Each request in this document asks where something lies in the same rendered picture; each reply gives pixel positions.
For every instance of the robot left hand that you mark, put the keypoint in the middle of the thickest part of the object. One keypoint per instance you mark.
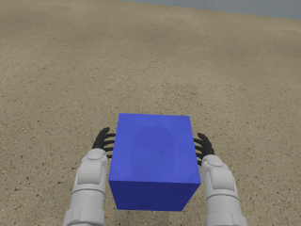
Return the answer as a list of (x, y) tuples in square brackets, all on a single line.
[(100, 143)]

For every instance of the robot right hand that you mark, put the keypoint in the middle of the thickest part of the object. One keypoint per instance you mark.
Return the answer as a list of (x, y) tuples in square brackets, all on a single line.
[(206, 148)]

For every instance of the carton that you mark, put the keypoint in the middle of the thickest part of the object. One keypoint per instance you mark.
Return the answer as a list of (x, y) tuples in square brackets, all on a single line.
[(154, 164)]

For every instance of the robot left forearm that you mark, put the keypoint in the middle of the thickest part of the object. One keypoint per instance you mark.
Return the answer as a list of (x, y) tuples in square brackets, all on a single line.
[(86, 208)]

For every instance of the robot right forearm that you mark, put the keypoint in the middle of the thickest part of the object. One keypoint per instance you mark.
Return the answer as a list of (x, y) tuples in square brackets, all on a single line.
[(221, 193)]

